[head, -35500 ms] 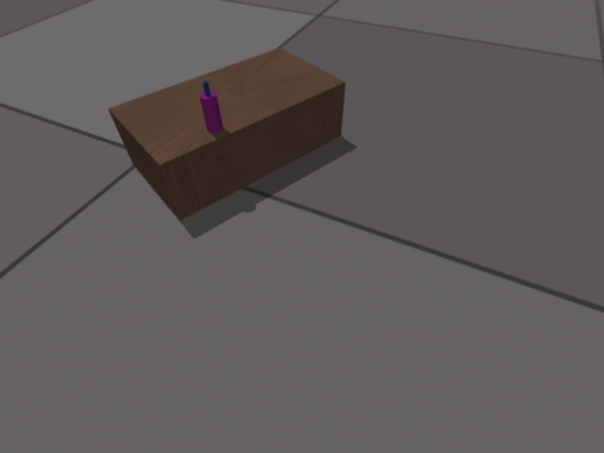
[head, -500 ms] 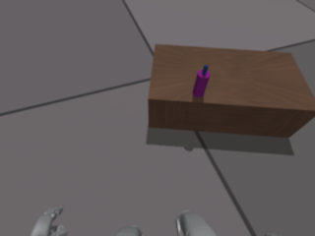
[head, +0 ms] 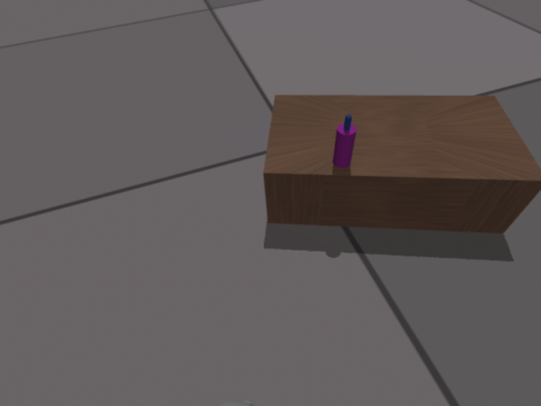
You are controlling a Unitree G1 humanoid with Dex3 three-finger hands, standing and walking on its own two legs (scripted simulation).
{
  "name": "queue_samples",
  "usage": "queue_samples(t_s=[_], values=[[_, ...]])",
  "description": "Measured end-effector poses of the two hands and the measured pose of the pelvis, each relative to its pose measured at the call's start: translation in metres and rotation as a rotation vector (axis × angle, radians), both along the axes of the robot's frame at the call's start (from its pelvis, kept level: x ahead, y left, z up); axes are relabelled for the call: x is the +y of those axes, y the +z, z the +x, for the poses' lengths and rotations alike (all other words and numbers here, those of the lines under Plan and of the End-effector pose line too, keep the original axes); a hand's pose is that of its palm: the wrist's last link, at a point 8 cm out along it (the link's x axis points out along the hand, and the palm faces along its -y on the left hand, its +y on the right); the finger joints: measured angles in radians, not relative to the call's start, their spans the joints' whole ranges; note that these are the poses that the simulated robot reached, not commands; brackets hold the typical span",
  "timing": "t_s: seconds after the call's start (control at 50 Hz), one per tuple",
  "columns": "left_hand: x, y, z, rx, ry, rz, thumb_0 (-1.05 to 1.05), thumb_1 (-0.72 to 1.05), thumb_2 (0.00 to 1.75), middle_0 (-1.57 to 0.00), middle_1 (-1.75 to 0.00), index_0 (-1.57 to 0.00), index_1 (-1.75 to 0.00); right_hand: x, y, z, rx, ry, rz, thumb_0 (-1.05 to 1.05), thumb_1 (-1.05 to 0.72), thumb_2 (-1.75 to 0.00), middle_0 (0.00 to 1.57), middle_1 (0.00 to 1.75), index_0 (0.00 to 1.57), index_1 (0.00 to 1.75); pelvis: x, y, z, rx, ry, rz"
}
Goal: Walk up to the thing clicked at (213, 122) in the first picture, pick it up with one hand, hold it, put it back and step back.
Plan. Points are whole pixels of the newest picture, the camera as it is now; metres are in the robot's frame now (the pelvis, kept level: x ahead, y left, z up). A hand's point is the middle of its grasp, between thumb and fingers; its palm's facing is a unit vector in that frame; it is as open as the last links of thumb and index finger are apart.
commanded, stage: step back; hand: right
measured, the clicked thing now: (345, 140) +1.05 -0.19 -0.32
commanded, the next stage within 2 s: stand in 0.90 s
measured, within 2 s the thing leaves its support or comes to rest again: neither
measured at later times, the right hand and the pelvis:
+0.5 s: hand out of the picture +0.10 -0.26 -0.15, palm faces -0.09 +0.92 -0.38, open 7.4 cm; pelvis +0.02 +0.00 +0.00, yaw +3 degrees
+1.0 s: hand (431, 391) +0.18 -0.22 -0.13, palm faces -0.05 +0.95 -0.32, open 7.4 cm; pelvis +0.05 +0.02 +0.01, yaw +1 degrees
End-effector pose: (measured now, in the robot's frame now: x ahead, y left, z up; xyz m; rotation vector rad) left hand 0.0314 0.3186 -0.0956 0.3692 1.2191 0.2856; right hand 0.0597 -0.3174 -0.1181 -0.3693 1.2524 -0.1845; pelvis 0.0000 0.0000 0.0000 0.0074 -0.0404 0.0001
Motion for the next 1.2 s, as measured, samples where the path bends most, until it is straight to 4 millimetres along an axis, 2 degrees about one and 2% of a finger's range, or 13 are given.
queue_samples(t_s=[0.1,0.18,0.3,0.4,0.48,0.6,0.7,0.82,0.92,1.04,1.2], values=[[0.014,-0.008,-0.003,-0.019,0.018,-0.012,0.01,0.90,0.90,-0.21,-0.30,-0.20,-0.30,0.018,-0.001,-0.011,0.015,0.012,0.006,0.01,-0.90,-0.90,0.20,0.30,0.21,0.30,0.010,-0.003,-0.007,-0.010,0.026,0.026],[0.014,-0.011,0.004,-0.009,0.007,-0.035,0.01,0.90,0.90,-0.21,-0.30,-0.20,-0.30,0.027,0.006,-0.010,-0.041,0.002,0.023,0.01,-0.90,-0.90,0.21,0.30,0.21,0.30,0.012,0.000,-0.007,-0.007,0.018,0.012],[0.001,-0.010,0.025,-0.050,-0.024,-0.042,0.01,0.90,0.90,-0.21,-0.30,-0.20,-0.30,0.016,0.007,0.000,-0.068,-0.010,0.027,0.01,-0.90,-0.90,0.21,0.30,0.21,0.31,0.000,0.000,-0.003,-0.005,0.012,-0.008],[-0.011,-0.008,0.030,-0.085,0.000,-0.049,0.00,0.90,0.90,-0.21,-0.30,-0.20,-0.30,0.008,0.007,0.018,-0.045,0.008,0.009,0.01,-0.90,-0.90,0.21,0.30,0.21,0.30,-0.004,0.002,0.008,-0.003,0.031,-0.017],[-0.009,-0.008,0.031,-0.069,0.016,-0.058,0.00,0.90,0.90,-0.21,-0.30,-0.20,-0.30,0.009,0.010,0.037,-0.044,0.037,-0.003,0.01,-0.90,-0.90,0.20,0.30,0.21,0.30,0.003,0.004,0.017,0.002,0.046,-0.015],[0.009,-0.023,0.042,-0.031,0.042,-0.074,0.01,0.90,0.90,-0.21,-0.30,-0.20,-0.30,0.027,0.009,0.062,-0.055,0.053,-0.025,0.01,-0.90,-0.90,0.20,0.30,0.21,0.30,0.018,-0.003,0.029,-0.004,0.054,0.000],[0.015,-0.027,0.056,-0.015,0.032,-0.073,0.01,0.90,0.90,-0.21,-0.30,-0.20,-0.30,0.043,0.011,0.082,-0.087,0.058,-0.002,0.01,-0.90,-0.90,0.20,0.30,0.21,0.30,0.020,-0.002,0.035,0.007,0.036,-0.013],[0.012,-0.020,0.065,-0.006,0.013,-0.070,0.00,0.90,0.90,-0.21,-0.30,-0.20,-0.30,0.053,0.013,0.106,-0.120,0.054,0.038,0.01,-0.90,-0.90,0.21,0.30,0.21,0.30,0.018,0.004,0.043,0.010,0.028,-0.021],[0.008,-0.013,0.075,-0.012,0.006,-0.070,0.00,0.90,0.90,-0.21,-0.30,-0.20,-0.30,0.056,0.015,0.119,-0.137,0.050,0.056,0.01,-0.90,-0.90,0.21,0.30,0.21,0.30,0.018,0.008,0.046,0.009,0.022,-0.019],[0.001,-0.007,0.086,-0.030,-0.012,-0.085,0.00,0.90,0.90,-0.21,-0.30,-0.20,-0.30,0.052,0.021,0.116,-0.142,0.034,0.059,0.01,-0.90,-0.90,0.21,0.30,0.21,0.30,0.019,0.014,0.048,-0.004,0.022,-0.013],[-0.005,-0.004,0.093,-0.052,-0.035,-0.098,0.00,0.90,0.90,-0.21,-0.30,-0.20,-0.30,0.042,0.024,0.089,-0.109,-0.001,0.043,0.01,-0.90,-0.90,0.20,0.30,0.21,0.30,0.018,0.018,0.043,-0.016,0.020,-0.011]])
